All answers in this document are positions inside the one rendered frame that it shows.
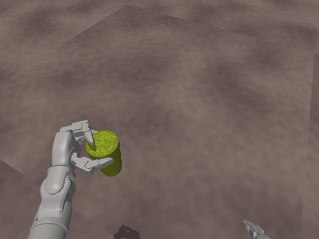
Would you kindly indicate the right robot hand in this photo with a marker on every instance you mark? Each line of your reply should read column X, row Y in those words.
column 255, row 231

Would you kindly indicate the left robot hand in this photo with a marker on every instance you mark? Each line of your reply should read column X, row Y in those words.
column 66, row 148

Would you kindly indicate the left robot arm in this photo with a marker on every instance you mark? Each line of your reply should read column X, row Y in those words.
column 55, row 210

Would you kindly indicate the cup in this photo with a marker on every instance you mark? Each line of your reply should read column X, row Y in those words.
column 106, row 145

